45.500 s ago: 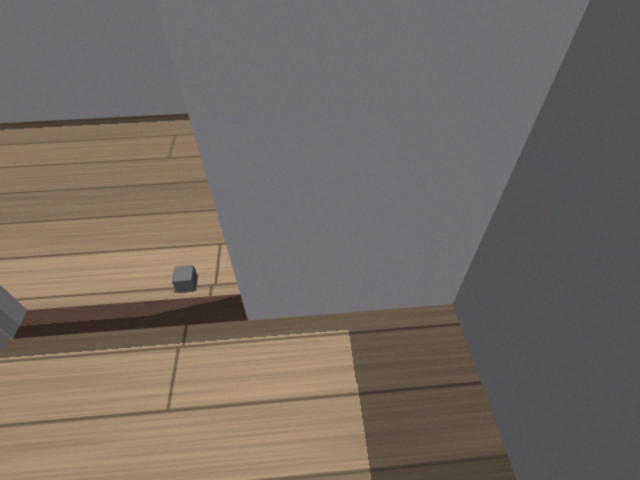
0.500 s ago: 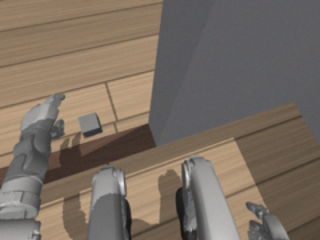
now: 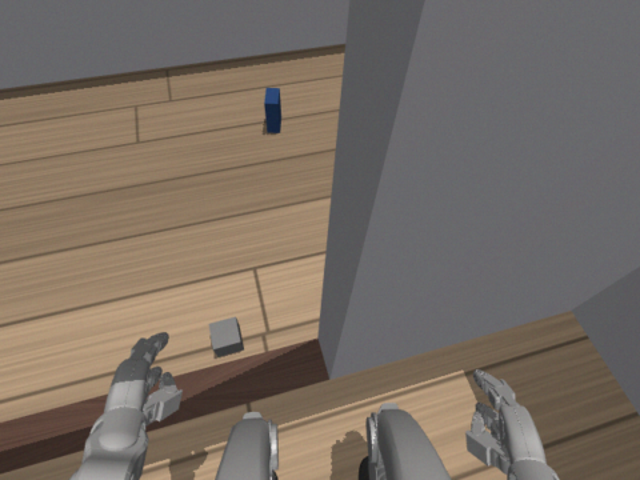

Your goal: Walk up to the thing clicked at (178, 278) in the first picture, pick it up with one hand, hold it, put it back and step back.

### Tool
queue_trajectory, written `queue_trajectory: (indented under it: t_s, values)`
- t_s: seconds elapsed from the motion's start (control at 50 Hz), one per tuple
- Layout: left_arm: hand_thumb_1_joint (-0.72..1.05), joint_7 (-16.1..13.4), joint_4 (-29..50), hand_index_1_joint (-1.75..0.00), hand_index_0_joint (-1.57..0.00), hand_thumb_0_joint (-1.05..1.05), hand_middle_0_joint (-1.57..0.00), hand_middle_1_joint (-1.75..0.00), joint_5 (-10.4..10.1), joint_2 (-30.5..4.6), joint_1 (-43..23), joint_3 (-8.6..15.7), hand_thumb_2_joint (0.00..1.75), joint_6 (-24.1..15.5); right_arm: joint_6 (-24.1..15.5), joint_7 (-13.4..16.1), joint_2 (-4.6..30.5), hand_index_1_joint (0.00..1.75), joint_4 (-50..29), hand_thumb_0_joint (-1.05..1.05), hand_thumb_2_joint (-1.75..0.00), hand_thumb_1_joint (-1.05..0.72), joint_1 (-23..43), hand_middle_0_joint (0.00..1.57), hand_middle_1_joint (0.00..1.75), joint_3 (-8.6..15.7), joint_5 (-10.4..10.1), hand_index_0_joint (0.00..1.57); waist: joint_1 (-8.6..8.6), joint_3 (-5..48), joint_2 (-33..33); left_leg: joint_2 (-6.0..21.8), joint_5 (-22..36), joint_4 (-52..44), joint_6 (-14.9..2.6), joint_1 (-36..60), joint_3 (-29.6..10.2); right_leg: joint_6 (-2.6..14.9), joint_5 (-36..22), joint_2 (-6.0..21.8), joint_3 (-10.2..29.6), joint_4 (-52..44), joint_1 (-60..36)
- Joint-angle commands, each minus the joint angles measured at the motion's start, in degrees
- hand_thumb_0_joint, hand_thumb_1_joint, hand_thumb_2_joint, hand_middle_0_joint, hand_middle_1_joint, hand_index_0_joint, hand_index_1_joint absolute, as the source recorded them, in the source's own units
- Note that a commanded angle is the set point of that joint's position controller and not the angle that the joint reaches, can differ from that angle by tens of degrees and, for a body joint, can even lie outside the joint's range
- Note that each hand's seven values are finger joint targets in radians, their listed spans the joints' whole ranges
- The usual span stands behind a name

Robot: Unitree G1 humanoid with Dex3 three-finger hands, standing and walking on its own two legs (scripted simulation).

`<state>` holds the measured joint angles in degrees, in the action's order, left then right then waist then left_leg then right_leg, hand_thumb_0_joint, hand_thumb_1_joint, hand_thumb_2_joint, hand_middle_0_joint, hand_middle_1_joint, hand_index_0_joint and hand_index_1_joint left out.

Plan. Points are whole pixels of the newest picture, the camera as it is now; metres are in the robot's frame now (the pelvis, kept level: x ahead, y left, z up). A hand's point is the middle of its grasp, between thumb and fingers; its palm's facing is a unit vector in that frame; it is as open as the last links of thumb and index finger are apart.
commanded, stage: home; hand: left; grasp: from above
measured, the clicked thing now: (226, 337) +0.50 +0.23 -0.60
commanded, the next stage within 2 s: none
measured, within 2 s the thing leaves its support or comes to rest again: neither
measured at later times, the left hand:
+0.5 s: hand (139, 427) +0.21 +0.18 +0.04, palm faces +0.08 -0.97 -0.21, open 7.4 cm
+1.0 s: hand (141, 425) +0.21 +0.18 +0.04, palm faces +0.07 -0.98 -0.21, open 7.4 cm
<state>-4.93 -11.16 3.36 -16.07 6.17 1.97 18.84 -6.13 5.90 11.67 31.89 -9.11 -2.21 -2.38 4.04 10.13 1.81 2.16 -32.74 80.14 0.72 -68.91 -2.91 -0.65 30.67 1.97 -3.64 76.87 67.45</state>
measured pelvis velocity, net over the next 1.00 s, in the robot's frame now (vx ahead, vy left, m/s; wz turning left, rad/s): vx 0.05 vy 0.00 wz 0.02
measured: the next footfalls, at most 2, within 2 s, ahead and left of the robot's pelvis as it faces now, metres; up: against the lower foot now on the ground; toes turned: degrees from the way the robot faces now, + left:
none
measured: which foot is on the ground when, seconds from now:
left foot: down 0.00-1.00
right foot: down 0.00-1.00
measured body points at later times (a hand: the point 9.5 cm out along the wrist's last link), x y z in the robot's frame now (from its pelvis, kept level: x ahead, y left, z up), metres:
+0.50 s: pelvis +0.05 +0.00 +0.08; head +0.07 +0.00 +0.53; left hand +0.20 +0.24 +0.05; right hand +0.22 -0.24 +0.02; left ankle +0.05 +0.12 -0.60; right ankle +0.05 -0.13 -0.60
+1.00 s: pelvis +0.05 +0.00 +0.08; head +0.06 +0.00 +0.53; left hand +0.20 +0.24 +0.05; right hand +0.20 -0.24 +0.02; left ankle +0.05 +0.12 -0.60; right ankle +0.05 -0.13 -0.60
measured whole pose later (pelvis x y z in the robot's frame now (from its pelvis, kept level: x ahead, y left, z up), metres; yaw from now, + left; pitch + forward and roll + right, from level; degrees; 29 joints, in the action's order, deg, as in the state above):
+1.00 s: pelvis +0.05 +0.00 +0.08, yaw +1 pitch +10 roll -2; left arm -1.4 6.7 -2.9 -12.6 27.9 2.0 25.9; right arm -13.6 10.6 12.4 32.1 -17.0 -1.7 -0.5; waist 2.3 8.9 2.5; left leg 2.3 -28.3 57.0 0.7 -38.4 -2.2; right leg -1.0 26.1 1.5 -4.0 53.3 36.7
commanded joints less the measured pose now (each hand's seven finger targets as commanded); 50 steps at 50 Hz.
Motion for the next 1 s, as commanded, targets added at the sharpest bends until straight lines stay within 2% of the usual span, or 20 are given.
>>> queue_trajectory:
  t_s: [0.0, 0.1, 0.12, 0.16, 0.2, 0.24, 0.32, 0.44, 0.56, 0.6, 0.66, 0.68, 0.7, 0.72, 0.78, 0.84, 0.86, 0.9, 0.92, 0.98]
  values:
    - [0.9, -1.1, 15.0, -0.3, -0.2, 0.0, -0.2, -0.3, -3.5, -5.6, -0.7, 4.3, 0.9, -0.2, -4.3, 2.8, 7.9, 0.3, -7.4, 0.0, -0.9, -0.9, -1.6, 0.2, 0.3, 2.5, 0.3, 0.2, 0.3, 15.2, 3.3, -1.3, 5.7, -19.9, -1.57, 20.6, -1.9, 1.22, -7.0, -1.9, 1.9, -18.6, -18.6]
    - [0.9, -0.4, 20.5, -0.3, -0.2, 0.0, -0.2, -0.3, -6.6, -3.4, 9.2, 4.8, 0.9, 2.2, -6.0, 4.5, 7.5, 0.3, -8.8, 0.0, -0.9, -0.9, -3.7, 0.2, 0.3, 2.2, 0.7, 0.2, -0.75, 12.3, 3.2, -1.4, 12.1, -25.6, -1.16, 27.7, -0.9, 0.96, -12.2, -2.6, 0.6, -24.3, -26.2]
    - [0.9, -0.1, 21.6, -0.3, -0.2, 0.0, -0.2, -0.3, -6.9, -2.9, 10.6, 4.3, 0.9, 2.6, -6.4, 4.8, 7.3, 0.3, -8.9, 0.0, -0.9, -0.9, -4.1, 0.2, 0.3, 2.1, 0.8, 0.2, -0.53, 11.6, 3.2, -1.4, 13.6, -26.3, -1.14, 28.8, -0.5, 1.0, -13.3, -2.7, 0.5, -25.3, -27.5]
    - [0.9, 0.2, 24.2, -0.3, -0.2, 0.0, -0.2, -0.3, -7.4, -3.0, 14.8, 4.7, 0.9, 3.2, -6.9, 5.1, 7.1, 0.3, -9.7, 0.0, -0.9, -0.9, -4.4, 0.2, 0.3, 2.2, 0.9, 0.2, -1.18, 10.0, 3.0, -1.8, 16.4, -27.5, -1.23, 30.3, 0.3, 0.93, -15.5, -2.9, 0.1, -27.5, -30.1]
    - [0.9, 0.6, 26.0, -0.3, -0.2, 0.0, -0.2, -0.3, -7.4, -2.2, 17.5, 3.9, 0.9, 3.8, -7.5, 5.4, 7.0, 0.3, -10.2, 0.0, -0.9, -0.9, -4.4, 0.2, 0.3, 2.0, 0.9, 0.2, -1.32, 7.9, 1.3, -2.0, 16.1, -28.8, -1.51, 30.7, 0.5, 0.85, -15.2, -2.9, -0.1, -29.4, -31.5]
    - [0.9, 1.2, 27.1, -0.3, -0.2, 0.0, -0.2, -0.3, -7.2, -1.8, 19.6, 3.2, 0.9, 4.2, -8.0, 5.6, 7.0, 0.3, -10.2, 0.0, -0.9, -0.9, -4.7, 0.2, 0.3, 2.4, 1.2, 0.2, -0.75, 6.7, 0.7, -2.2, 16.7, -29.7, -1.67, 31.6, 0.8, 0.85, -15.6, -3.1, -0.2, -30.8, -32.2]
    - [0.9, 2.2, 28.6, -0.3, -0.2, 0.0, -0.2, -0.3, -7.2, -1.9, 21.9, 3.4, 0.9, 4.6, -9.0, 5.7, 7.2, 0.3, -10.4, 0.0, -0.9, -0.9, -4.4, 0.2, 0.3, 2.7, 1.4, 0.2, -1.25, 3.7, -0.7, -2.2, 16.8, -31.6, -1.8, 32.8, 0.6, 0.64, -15.2, -3.2, -0.9, -32.3, -33.2]
    - [0.9, 3.3, 28.7, -0.3, -0.2, 0.0, -0.2, -0.3, -6.5, -1.9, 19.8, 3.2, 0.9, 4.1, -10.4, 5.6, 7.7, 0.3, -10.1, 0.0, -0.9, -0.9, -4.1, 0.2, 0.3, 3.2, 1.9, 0.2, -0.46, 2.1, -0.5, -2.3, 15.7, -32.1, -1.87, 33.9, 1.0, 0.53, -14.2, -2.9, -0.7, -32.8, -32.4]
    - [0.9, 3.5, 29.6, -0.3, -0.2, 0.0, -0.2, -0.3, -6.1, -2.8, 20.2, 3.8, 0.9, 3.5, -11.2, 5.4, 8.0, 0.3, -9.4, 0.0, -0.9, -0.9, -3.9, 0.2, 0.3, 3.4, 2.2, 0.2, -1.39, 4.3, 1.9, -2.3, 19.7, -31.8, -1.36, 35.9, 1.0, 0.6, -17.5, -2.9, -0.8, -31.6, -34.2]
    - [0.9, 3.5, 28.1, -0.3, -0.2, 0.0, -0.2, -0.3, -5.8, -2.1, 21.2, 2.9, 0.9, 3.6, -11.2, 5.4, 7.9, 0.3, -9.0, 0.0, -0.9, -0.9, -3.8, 0.2, 0.3, 3.4, 2.2, 0.2, -1.27, 5.0, 1.0, -2.2, 21.4, -31.7, -1.3, 36.4, 0.6, 0.7, -18.9, -2.9, -0.8, -31.2, -34.7]
    - [0.9, 3.5, 28.7, -0.3, -0.2, 0.0, -0.2, -0.3, -5.8, -2.4, 20.9, 3.1, 0.9, 3.7, -11.1, 5.3, 7.9, 0.3, -9.0, 0.0, -0.9, -0.9, -3.5, 0.2, 0.3, 3.4, 2.3, 0.2, -1.44, 4.6, 1.8, -2.1, 22.0, -31.8, -1.15, 36.3, 0.4, 0.76, -19.0, -3.0, -1.0, -31.1, -34.5]
    - [0.88, 3.3, 30.5, -0.3, -0.2, 0.0, -0.2, -0.3, -5.9, -3.7, 19.8, 4.2, 0.89, 3.4, -11.1, 5.3, 8.1, 0.3, -8.7, 0.0, -0.9, -0.9, -3.7, 0.2, 0.3, 3.5, 2.3, 0.2, -2.07, 5.0, 1.6, -2.1, 21.8, -31.9, -1.2, 36.5, 0.5, 0.74, -18.9, -3.0, -1.0, -31.2, -35.4]
    - [0.9, 3.2, 29.2, -0.3, -0.2, 0.0, -0.2, -0.3, -5.8, -3.4, 21.0, 3.9, 0.9, 3.5, -11.1, 5.3, 8.0, 0.3, -8.5, 0.0, -0.9, -0.9, -3.7, 0.2, 0.3, 3.4, 2.3, 0.2, -1.96, 4.7, 1.0, -2.2, 21.9, -31.7, -1.29, 36.3, 0.7, 0.69, -19.2, -3.0, -0.9, -31.3, -35.6]
    - [0.9, 3.4, 27.4, -0.3, -0.2, 0.0, -0.2, -0.3, -5.9, -1.9, 22.0, 2.3, 0.9, 3.9, -11.0, 5.2, 7.9, 0.3, -8.6, 0.0, -0.9, -0.9, -3.7, 0.2, 0.3, 3.2, 2.2, 0.2, -1.48, 4.5, 0.7, -2.2, 21.9, -31.8, -1.33, 36.2, 0.5, 0.66, -19.2, -2.9, -0.8, -31.4, -35.2]
    - [0.9, 3.4, 28.8, -0.3, -0.2, 0.0, -0.2, -0.3, -6.0, -2.8, 20.8, 3.4, 0.9, 3.9, -11.0, 5.2, 8.2, 0.3, -8.7, 0.0, -0.9, -0.9, -3.4, 0.2, 0.3, 3.4, 2.3, 0.2, -1.95, 4.7, 1.8, -1.9, 21.8, -32.6, -0.99, 36.4, 0.0, 0.88, -18.2, -3.1, -1.1, -31.1, -35.0]
    - [0.89, 3.2, 30.0, -0.3, -0.2, 0.0, -0.2, -0.3, -6.0, -3.2, 20.0, 3.7, 0.9, 3.8, -11.0, 5.2, 8.0, 0.3, -8.8, 0.0, -0.9, -0.9, -3.3, 0.2, 0.3, 3.4, 2.3, 0.2, -2.2, 3.3, 0.9, -1.9, 19.2, -32.7, -1.26, 35.6, 0.3, 0.69, -16.4, -3.1, -1.2, -31.7, -34.6]
    - [0.9, 3.2, 27.9, -0.3, -0.2, 0.0, -0.2, -0.3, -6.0, -2.3, 21.5, 3.2, 0.9, 4.1, -11.1, 5.3, 7.8, 0.3, -8.7, 0.0, -0.9, -0.9, -3.4, 0.2, 0.3, 3.3, 2.3, 0.2, -2.02, 3.8, 0.3, -2.1, 19.6, -32.1, -1.42, 35.7, 0.7, 0.62, -17.2, -3.0, -0.9, -32.0, -34.9]
    - [0.9, 3.3, 28.3, -0.3, -0.2, 0.0, -0.2, -0.3, -6.2, -2.4, 21.3, 3.1, 0.9, 4.2, -11.2, 5.3, 7.9, 0.3, -8.9, 0.0, -0.9, -0.9, -3.2, 0.2, 0.3, 3.3, 2.2, 0.2, -1.95, 4.2, 0.0, -2.1, 19.6, -32.0, -1.5, 35.5, 0.7, 0.53, -17.5, -2.9, -0.8, -32.0, -35.1]
    - [0.9, 3.4, 27.8, -0.3, -0.2, 0.0, -0.2, -0.3, -6.2, -1.9, 21.5, 2.8, 0.9, 4.3, -11.3, 5.3, 7.9, 0.3, -9.1, 0.0, -0.9, -0.9, -3.3, 0.2, 0.3, 3.3, 2.2, 0.2, -1.73, 3.8, 0.4, -2.1, 18.9, -32.2, -1.42, 35.3, 0.7, 0.6, -16.8, -2.9, -0.8, -31.9, -34.7]
    - [0.9, 3.3, 27.9, -0.3, -0.2, 0.0, -0.2, -0.3, -6.1, -2.7, 20.4, 3.7, 0.9, 4.2, -11.3, 5.4, 7.9, 0.3, -9.1, 0.0, -0.9, -0.9, -2.9, 0.2, 0.3, 3.3, 2.2, 0.2, -2.05, 2.2, -0.1, -2.1, 15.1, -32.8, -1.54, 34.2, 0.8, 0.38, -13.3, -2.9, -0.9, -32.9, -33.8]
